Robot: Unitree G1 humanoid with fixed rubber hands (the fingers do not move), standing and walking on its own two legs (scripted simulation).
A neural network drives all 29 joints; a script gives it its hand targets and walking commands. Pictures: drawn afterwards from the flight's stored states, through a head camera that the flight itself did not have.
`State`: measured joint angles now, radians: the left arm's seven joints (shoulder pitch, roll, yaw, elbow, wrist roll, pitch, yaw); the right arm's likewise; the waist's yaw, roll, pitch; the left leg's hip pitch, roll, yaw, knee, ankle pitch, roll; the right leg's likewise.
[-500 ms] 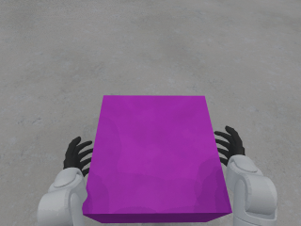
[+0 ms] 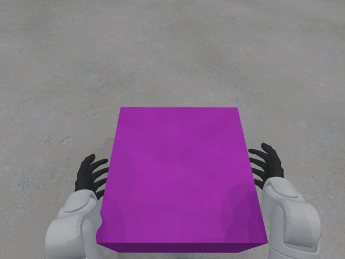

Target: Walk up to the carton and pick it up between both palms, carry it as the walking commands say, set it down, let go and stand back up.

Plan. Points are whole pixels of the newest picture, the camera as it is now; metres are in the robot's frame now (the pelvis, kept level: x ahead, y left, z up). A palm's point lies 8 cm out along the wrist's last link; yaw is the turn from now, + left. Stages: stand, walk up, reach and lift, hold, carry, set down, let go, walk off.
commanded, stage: carry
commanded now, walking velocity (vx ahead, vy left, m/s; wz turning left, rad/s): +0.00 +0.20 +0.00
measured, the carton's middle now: (178, 179) +0.31 -0.01 +0.01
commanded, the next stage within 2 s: none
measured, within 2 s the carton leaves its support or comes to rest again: neither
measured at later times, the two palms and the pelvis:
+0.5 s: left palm out of the picture +0.22 +0.34 +0.09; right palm (191, 198) +0.22 -0.02 +0.11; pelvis -0.03 +0.17 +0.00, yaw +1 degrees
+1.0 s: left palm out of the picture +0.18 +0.46 +0.11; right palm (121, 227) +0.17 +0.10 +0.12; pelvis -0.06 +0.29 +0.01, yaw -1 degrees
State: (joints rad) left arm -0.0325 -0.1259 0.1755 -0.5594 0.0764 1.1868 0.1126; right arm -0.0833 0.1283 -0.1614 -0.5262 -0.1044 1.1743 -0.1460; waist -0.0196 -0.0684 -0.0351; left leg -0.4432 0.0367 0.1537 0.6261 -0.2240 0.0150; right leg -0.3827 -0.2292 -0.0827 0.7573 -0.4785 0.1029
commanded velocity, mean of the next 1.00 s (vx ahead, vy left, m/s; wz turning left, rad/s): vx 0.00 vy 0.10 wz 0.00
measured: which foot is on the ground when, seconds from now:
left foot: down 0.00-0.26, up 0.28-0.46, down 0.48-1.00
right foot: up 0.00-0.20, down 0.22-0.50, up 0.52-0.80, down 0.82-1.00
